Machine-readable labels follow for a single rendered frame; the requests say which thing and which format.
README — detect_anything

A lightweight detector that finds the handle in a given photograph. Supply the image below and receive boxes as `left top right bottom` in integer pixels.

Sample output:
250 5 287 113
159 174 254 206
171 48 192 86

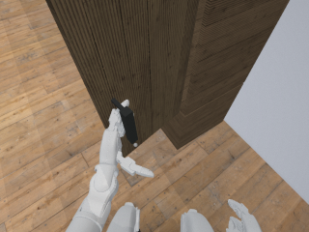
111 98 138 144

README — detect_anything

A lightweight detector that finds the cupboard door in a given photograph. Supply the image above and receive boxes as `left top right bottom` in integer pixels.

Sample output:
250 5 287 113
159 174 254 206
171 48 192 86
45 0 200 158

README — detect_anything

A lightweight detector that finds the robot left hand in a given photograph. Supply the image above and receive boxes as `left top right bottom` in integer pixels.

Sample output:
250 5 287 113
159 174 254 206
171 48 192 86
99 100 155 178

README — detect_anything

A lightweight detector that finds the left robot thigh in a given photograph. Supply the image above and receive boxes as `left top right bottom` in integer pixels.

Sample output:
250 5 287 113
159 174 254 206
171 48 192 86
106 205 140 232

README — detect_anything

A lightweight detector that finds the robot right hand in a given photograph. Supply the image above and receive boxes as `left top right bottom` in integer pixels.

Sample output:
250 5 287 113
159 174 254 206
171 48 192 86
226 199 263 232

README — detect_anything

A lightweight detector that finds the robot thigh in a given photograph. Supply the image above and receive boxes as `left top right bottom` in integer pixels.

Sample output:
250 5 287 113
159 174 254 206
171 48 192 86
106 205 140 232
180 212 214 232

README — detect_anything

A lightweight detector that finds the right robot thigh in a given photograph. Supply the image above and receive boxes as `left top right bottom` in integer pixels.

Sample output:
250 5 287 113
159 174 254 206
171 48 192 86
180 212 214 232

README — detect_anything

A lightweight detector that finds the robot left forearm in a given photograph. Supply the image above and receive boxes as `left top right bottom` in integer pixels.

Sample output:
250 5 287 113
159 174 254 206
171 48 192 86
66 163 119 232

